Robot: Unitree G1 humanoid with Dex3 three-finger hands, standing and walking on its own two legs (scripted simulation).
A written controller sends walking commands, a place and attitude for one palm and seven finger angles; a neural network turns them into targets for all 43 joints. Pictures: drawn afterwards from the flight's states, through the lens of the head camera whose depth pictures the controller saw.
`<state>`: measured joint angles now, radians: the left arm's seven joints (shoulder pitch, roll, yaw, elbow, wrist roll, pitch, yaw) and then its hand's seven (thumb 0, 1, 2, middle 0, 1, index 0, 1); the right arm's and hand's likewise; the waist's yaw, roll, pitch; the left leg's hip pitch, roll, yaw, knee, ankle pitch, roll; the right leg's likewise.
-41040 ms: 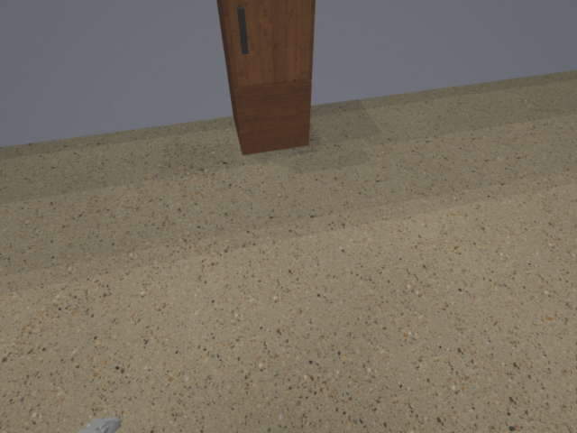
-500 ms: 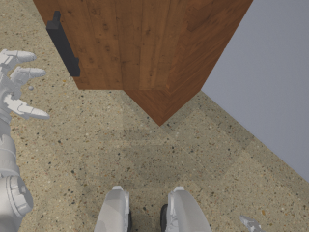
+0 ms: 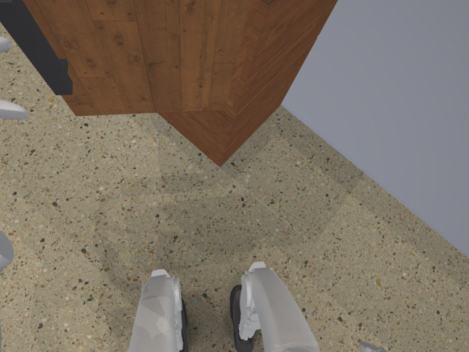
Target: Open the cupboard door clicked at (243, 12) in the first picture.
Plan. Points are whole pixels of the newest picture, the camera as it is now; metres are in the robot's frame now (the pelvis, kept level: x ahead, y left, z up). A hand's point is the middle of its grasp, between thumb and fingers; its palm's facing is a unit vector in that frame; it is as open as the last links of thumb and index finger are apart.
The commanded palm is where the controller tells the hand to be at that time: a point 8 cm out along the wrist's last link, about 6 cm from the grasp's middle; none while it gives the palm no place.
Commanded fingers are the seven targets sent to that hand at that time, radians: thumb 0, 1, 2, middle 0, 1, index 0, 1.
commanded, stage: move the hooked fingers beside the handle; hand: left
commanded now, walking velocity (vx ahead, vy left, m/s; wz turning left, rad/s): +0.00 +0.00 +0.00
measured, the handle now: (39, 38) +0.57 +0.26 +0.05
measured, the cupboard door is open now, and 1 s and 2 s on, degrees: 49 49 48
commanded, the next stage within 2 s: slide the fingers in behind the handle in 0.90 s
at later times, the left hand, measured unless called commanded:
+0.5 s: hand out of the picture +0.53 +0.33 +0.06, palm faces +0.07 -1.00 -0.02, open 14.0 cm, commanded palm +0.52 +0.34 +0.06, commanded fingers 0.00 -0.50 0.30 -0.30 -1.20 -0.30 -1.20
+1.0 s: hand out of the picture +0.52 +0.32 +0.06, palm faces +0.07 -1.00 -0.02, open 14.0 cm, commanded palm +0.52 +0.34 +0.06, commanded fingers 0.00 -0.50 0.30 -0.30 -1.20 -0.30 -1.20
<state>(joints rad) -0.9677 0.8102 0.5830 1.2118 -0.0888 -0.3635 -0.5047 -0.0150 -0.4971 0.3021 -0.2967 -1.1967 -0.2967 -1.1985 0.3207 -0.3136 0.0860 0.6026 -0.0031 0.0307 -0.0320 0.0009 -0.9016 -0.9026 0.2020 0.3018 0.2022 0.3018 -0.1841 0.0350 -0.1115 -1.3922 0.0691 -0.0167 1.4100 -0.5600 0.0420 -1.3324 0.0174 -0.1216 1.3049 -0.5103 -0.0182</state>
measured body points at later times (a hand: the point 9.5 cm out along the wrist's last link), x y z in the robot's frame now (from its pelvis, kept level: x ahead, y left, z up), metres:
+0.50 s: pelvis +0.01 +0.01 +0.00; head +0.21 +0.06 +0.40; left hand +0.52 +0.38 +0.06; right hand +0.02 -0.26 -0.09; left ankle +0.04 +0.09 -0.59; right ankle +0.05 -0.12 -0.59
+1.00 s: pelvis +0.01 +0.01 +0.01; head +0.20 +0.06 +0.41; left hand +0.51 +0.38 +0.06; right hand +0.04 -0.26 -0.09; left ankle +0.04 +0.09 -0.59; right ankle +0.05 -0.12 -0.59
